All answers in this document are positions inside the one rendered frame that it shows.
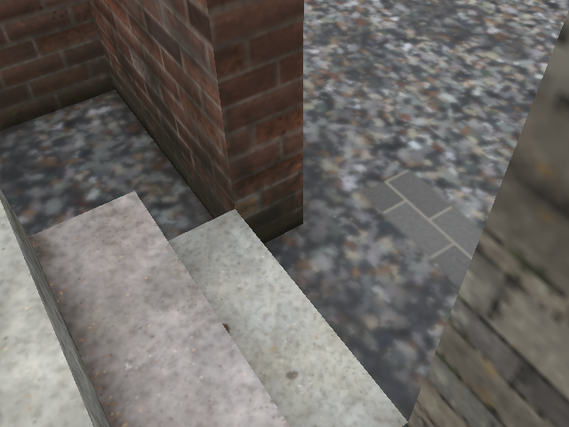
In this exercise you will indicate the stairs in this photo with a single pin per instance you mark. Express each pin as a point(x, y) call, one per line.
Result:
point(105, 323)

